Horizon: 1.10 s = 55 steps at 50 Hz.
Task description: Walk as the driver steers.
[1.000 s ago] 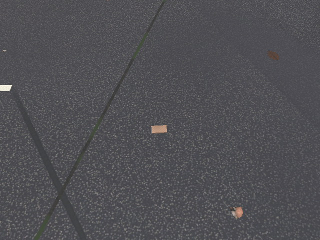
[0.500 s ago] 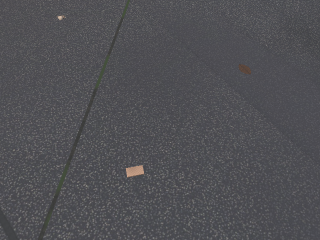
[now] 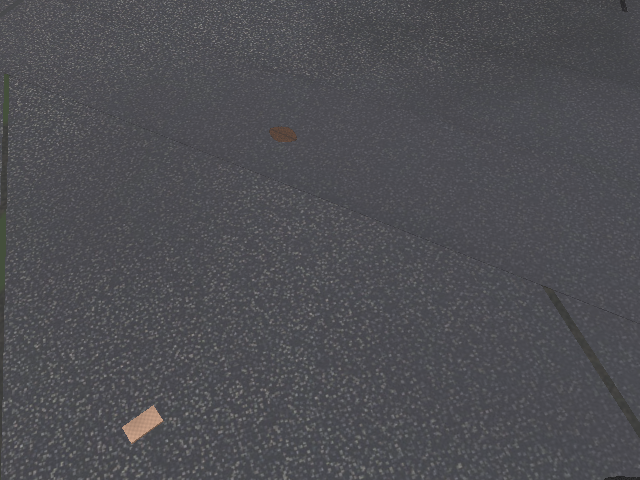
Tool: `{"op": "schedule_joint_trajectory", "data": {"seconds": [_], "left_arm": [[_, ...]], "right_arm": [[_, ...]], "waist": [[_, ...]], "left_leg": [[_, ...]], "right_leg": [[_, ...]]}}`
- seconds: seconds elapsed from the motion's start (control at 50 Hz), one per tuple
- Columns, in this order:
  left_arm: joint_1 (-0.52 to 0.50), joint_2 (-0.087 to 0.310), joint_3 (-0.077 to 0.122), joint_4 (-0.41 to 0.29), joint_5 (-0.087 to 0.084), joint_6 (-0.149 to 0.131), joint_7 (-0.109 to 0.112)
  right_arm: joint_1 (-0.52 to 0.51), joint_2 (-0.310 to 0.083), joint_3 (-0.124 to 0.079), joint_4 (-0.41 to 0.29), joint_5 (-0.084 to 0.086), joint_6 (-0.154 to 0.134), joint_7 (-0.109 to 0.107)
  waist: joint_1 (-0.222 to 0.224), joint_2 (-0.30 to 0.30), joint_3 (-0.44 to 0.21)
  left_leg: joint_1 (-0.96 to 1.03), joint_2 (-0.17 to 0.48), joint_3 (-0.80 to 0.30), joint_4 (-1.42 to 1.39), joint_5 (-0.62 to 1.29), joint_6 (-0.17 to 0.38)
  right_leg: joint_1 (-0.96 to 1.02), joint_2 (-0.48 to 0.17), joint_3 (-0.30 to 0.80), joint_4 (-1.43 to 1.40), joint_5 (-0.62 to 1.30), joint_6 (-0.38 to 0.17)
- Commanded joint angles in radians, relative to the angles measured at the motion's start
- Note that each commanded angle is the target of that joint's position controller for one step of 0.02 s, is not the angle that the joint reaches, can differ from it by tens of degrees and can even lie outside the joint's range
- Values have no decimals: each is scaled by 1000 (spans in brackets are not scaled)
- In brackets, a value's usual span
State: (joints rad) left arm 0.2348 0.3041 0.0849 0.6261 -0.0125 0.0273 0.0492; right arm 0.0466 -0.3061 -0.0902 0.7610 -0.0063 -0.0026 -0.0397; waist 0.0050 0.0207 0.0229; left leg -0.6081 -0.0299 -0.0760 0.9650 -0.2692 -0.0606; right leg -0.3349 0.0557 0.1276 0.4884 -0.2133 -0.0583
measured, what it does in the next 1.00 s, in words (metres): walks ahead: left foot, then right foot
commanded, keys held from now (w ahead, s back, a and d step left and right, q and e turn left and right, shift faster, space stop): shift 0.14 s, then w+shift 0.48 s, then w+q+shift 0.38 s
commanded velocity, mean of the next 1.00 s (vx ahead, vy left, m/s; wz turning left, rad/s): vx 0.63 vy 0.00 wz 0.05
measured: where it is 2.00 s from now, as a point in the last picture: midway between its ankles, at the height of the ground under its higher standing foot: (305, 182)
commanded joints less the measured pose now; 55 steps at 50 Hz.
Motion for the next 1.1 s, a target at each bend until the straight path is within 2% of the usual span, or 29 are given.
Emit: {"op": "schedule_joint_trajectory", "data": {"seconds": [0.02,0.14,0.18,0.2,0.22,0.24,0.26,0.28,0.3,0.34,0.36,0.38,0.42,0.46,0.54,0.6,0.64,0.66,0.68,0.7,0.72,0.74,0.76,0.8,0.88,0.94,1.02,1.06,1.1], "left_arm": [[-3,146,34,-85,10,-6,8],[-43,137,15,-103,19,3,-15],[-19,124,7,-89,-2,0,-23],[-8,119,2,-78,0,-4,-28],[-9,103,-6,-74,8,-15,-31],[-51,55,-23,-87,12,-31,-32],[-62,-3,-37,-123,-10,-54,-36],[-168,68,-19,-161,-41,-83,-34],[-174,106,-8,-155,-47,-102,-36],[-135,83,-8,-122,-5,-117,-47],[-140,67,-9,-121,2,-121,-51],[-173,62,-17,-112,115,-82,-93],[-159,32,-23,-115,86,-59,-122],[-192,27,-28,-115,59,-52,-129],[-308,20,-37,-133,47,-56,-131],[-312,34,-35,-137,52,-58,-121],[-146,65,-17,-94,54,-66,-95],[90,97,2,-22,57,-77,-77],[258,192,28,9,88,-87,-57],[315,281,43,14,94,-94,-57],[237,201,24,16,87,-95,-57],[169,147,8,33,80,-97,-56],[126,108,-1,41,73,-102,-59],[99,63,-17,63,53,-115,-53],[127,26,-23,123,31,-144,-61],[144,13,-27,156,39,-156,-60],[179,56,-25,199,33,-155,-37],[201,116,-15,206,34,-143,-17],[138,192,6,186,46,-109,3]], "right_arm": [[-48,-39,3,-69,6,-12,12],[-10,-62,3,-74,14,-22,31],[38,-49,10,-65,22,-39,52],[80,-39,8,-45,29,-49,61],[126,-51,2,-28,29,-59,61],[243,-91,-9,-5,21,-74,54],[358,-185,-26,25,5,-87,52],[382,-212,-42,38,-10,-104,60],[339,-167,-30,22,2,-113,52],[304,-110,-10,3,16,-113,48],[308,-93,-1,5,19,-111,48],[330,-98,-2,27,-33,-92,59],[341,-90,-3,33,-19,-87,66],[374,-77,1,43,-9,-88,71],[453,-103,0,72,-10,-92,62],[476,-121,2,100,-14,-87,52],[481,-145,2,122,-12,-84,46],[440,-158,2,115,-9,-82,44],[438,-91,22,71,7,-88,50],[448,20,47,14,21,-95,55],[330,-73,22,12,16,-90,49],[288,-73,18,-2,12,-87,56],[294,-54,25,14,6,-82,67],[330,-19,29,40,-18,-50,86],[198,13,33,1,-16,-12,112],[78,16,44,-47,-7,-13,121],[-40,14,60,-103,-13,-20,137],[4,-15,55,-92,-4,-18,131],[247,-81,30,-32,4,-10,113]], "waist": [[21,-171,-160],[32,-179,-133],[20,-164,-160],[-1,-159,-123],[-26,-148,-78],[-79,-70,-51],[-79,129,-37],[-111,188,90],[-90,127,131],[-60,99,65],[-58,93,61],[-65,43,63],[-55,116,69],[-69,123,75],[-122,122,91],[-103,133,101],[-5,132,-1],[121,91,-125],[187,-57,-281],[163,-321,-425],[153,-174,-287],[103,-115,-141],[67,-85,-83],[9,-141,-7],[-16,-99,104],[-21,-85,146],[-26,-40,169],[-57,-81,84],[-196,-150,-61]], "left_leg": [[-7,14,-5,-101,4,-13],[144,20,22,-236,-100,11],[273,2,67,-372,-57,41],[367,-9,98,-454,-22,63],[454,12,74,-479,-69,89],[569,148,-98,-556,-219,146],[679,330,-447,-723,-541,265],[634,452,-726,-835,-720,371],[634,439,-673,-825,-660,358],[645,343,-476,-806,-484,286],[625,309,-404,-819,-411,267],[514,235,-304,-866,-355,240],[467,193,-204,-894,-231,234],[475,187,-148,-913,-139,229],[570,230,-97,-929,13,227],[645,271,-51,-868,285,220],[616,271,1,-612,839,204],[482,226,42,-355,877,187],[168,149,64,5,525,171],[-71,4,23,302,-220,168],[-147,29,-48,398,-127,193],[-158,83,-33,384,-29,196],[-116,121,-20,331,27,187],[-68,152,-4,303,50,160],[-196,163,26,292,170,148],[-201,136,98,148,304,162],[-75,80,252,-143,362,218],[54,-10,320,-197,334,251],[306,-70,304,-189,202,283]], "right_leg": [[210,-236,233,-74,331,-146],[168,-242,305,-25,462,-174],[117,-200,327,-84,-92,-159],[33,-172,335,-113,-397,-144],[-66,-142,332,-94,-534,-119],[-222,-88,267,90,-540,-73],[-435,48,34,389,-411,-8],[-650,8,39,535,-375,-3],[-704,-49,61,604,-259,-3],[-672,-99,-6,637,-99,8],[-651,-122,-23,623,-32,16],[-551,-101,-94,621,23,32],[-491,-106,-134,578,74,49],[-455,-113,-159,465,119,60],[-370,-109,-204,227,134,41],[-272,-78,-235,116,26,-7],[25,5,-255,76,-58,-48],[333,5,-226,56,-31,-66],[679,-225,41,12,-342,-98],[790,-494,537,-175,-802,-120],[619,-479,599,-258,-777,-84],[481,-446,416,-243,-600,-65],[374,-405,285,-269,-428,-56],[238,-344,101,-327,-293,-30],[211,-300,-150,-390,-19,7],[199,-250,-313,-413,224,24],[288,-244,-446,-397,725,57],[409,-260,-457,-267,1193,69],[439,-301,-432,43,1455,64]]}}
Next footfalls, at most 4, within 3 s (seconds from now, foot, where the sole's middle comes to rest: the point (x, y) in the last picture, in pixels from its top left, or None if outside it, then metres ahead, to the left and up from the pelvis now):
0.24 left None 0.06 0.14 -0.78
0.66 right None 0.37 -0.16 -0.78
1.14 left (361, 321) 0.80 0.00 -0.78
1.56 right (333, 187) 1.24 0.06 -0.80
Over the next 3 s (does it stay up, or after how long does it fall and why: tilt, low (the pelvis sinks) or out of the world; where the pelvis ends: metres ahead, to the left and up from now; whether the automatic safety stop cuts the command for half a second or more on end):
stays up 1.31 0.11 -0.05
